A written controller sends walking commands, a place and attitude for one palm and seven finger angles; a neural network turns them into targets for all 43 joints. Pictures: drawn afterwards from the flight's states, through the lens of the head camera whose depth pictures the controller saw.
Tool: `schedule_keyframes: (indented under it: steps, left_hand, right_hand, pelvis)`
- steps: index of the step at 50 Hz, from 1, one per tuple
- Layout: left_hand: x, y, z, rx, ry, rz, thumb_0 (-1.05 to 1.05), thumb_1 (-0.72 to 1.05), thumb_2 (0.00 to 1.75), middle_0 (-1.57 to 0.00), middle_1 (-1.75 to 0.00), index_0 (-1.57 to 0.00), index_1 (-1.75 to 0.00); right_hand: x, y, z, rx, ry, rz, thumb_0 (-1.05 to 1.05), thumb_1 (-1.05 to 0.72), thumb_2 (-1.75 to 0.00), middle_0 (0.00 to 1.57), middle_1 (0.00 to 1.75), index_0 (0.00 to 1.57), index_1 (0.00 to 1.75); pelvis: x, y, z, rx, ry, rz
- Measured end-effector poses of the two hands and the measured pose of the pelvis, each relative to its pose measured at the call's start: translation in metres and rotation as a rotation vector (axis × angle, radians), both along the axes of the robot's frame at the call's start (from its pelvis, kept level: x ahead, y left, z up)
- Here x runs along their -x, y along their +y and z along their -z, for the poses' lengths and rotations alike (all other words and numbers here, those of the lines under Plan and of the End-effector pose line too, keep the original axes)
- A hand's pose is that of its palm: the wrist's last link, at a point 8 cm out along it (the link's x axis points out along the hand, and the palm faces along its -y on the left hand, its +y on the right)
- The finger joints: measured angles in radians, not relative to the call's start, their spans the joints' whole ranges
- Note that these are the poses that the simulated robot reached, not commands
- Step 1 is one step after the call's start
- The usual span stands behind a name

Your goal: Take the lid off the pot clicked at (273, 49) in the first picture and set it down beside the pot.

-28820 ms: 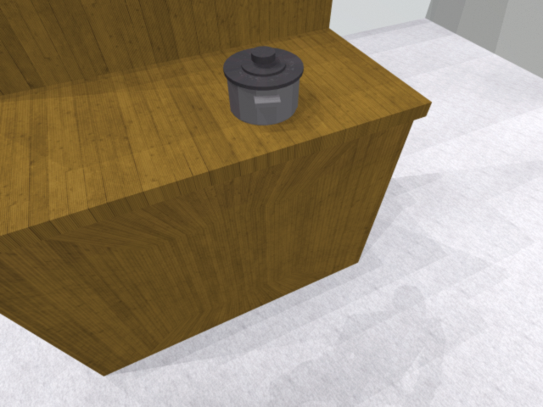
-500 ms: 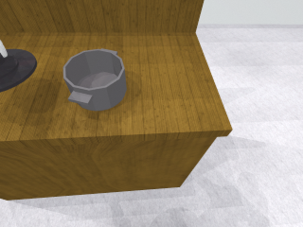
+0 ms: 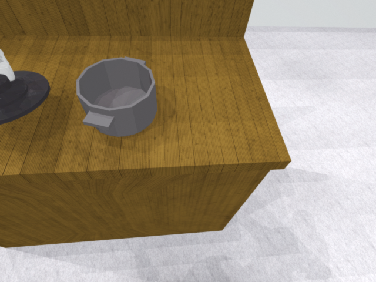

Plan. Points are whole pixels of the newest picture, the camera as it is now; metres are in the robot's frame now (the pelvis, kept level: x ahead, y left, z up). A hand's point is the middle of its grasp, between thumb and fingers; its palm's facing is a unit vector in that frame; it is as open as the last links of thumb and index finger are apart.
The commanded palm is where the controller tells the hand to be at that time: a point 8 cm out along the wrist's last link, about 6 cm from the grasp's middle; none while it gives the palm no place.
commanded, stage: lower the lid onto the table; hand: left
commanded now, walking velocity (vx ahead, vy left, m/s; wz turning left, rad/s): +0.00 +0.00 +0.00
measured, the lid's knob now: out of the picture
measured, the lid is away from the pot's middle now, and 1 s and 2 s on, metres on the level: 0.22 0.23 0.24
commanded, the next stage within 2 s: open the fingers wide in 0.80 s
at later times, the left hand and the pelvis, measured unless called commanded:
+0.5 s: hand out of the picture +0.46 +0.35 +0.13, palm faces -0.46 -0.21 -0.86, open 8.4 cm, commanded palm +0.50 +0.36 +0.20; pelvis +0.00 +0.00 -0.01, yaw -1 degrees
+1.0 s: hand out of the picture +0.44 +0.36 +0.11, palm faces -0.43 -0.16 -0.89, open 8.4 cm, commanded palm +0.46 +0.36 +0.18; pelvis -0.01 +0.00 -0.01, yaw -1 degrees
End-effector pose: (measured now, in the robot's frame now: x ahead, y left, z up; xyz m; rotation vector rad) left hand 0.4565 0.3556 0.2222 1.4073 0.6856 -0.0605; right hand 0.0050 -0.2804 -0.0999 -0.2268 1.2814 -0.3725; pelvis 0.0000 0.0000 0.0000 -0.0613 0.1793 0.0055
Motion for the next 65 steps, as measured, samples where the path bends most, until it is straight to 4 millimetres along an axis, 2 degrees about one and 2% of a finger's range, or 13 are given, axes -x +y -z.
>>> schedule_keyframes:
  steps: [16, 30, 45, 51, 59, 65]
  left_hand:
    - [-0.008, -0.009, 0.022, 0.029, 0.01, 0.045, -0.03, 0.23, 0.9, -0.8, -1.03, -0.51, -0.84]
    - [-0.004, 0.003, 0.038, 0.032, 0.032, 0.005, -0.03, 0.23, 0.9, -0.8, -1.04, -0.51, -0.84]
    - [0.006, 0.007, 0.05, 0.034, 0.031, 0.015, -0.02, 0.23, 0.89, -0.82, -1.05, -0.5, -0.86]
    - [0.017, 0.003, 0.057, 0.0, -0.028, 0.103, -0.01, 0.25, 0.88, -0.82, -1.05, -0.49, -0.85]
    - [0.032, 0.007, 0.057, -0.005, -0.043, 0.131, 0.0, 0.29, 0.85, -0.79, -1.06, -0.46, -0.86]
    - [0.032, 0.009, 0.056, -0.016, -0.033, 0.128, 0.0, 0.29, 0.83, -0.74, -1.05, -0.46, -0.88]
  right_hand:
    - [0.005, 0.0, 0.002, 0.02, -0.001, 0.012, 0.0, -0.9, -0.9, 0.2, 0.3, 0.21, 0.3]
    - [0.021, 0.0, 0.005, 0.023, 0.049, 0.041, 0.0, -0.9, -0.9, 0.2, 0.3, 0.21, 0.3]
    - [0.024, 0.001, 0.008, 0.042, 0.041, 0.033, 0.0, -0.9, -0.9, 0.2, 0.3, 0.21, 0.3]
    - [0.018, 0.005, 0.012, 0.015, 0.036, 0.031, 0.0, -0.9, -0.9, 0.2, 0.3, 0.2, 0.3]
    - [0.001, 0.008, 0.014, 0.012, 0.012, -0.002, 0.0, -0.9, -0.9, 0.2, 0.3, 0.21, 0.3]
    - [-0.006, 0.004, 0.012, 0.032, -0.005, -0.014, 0.0, -0.9, -0.9, 0.2, 0.3, 0.21, 0.3]
  pelvis:
    - [0.0, 0.0, 0.004, 0.003, 0.017, 0.008]
    - [0.001, -0.001, 0.008, 0.009, 0.038, 0.014]
    - [0.009, 0.002, 0.013, 0.017, 0.045, 0.012]
    - [0.012, 0.003, 0.014, 0.013, 0.045, 0.015]
    - [0.019, 0.001, 0.015, 0.017, 0.034, 0.002]
    - [0.021, 0.001, 0.016, 0.019, 0.034, -0.002]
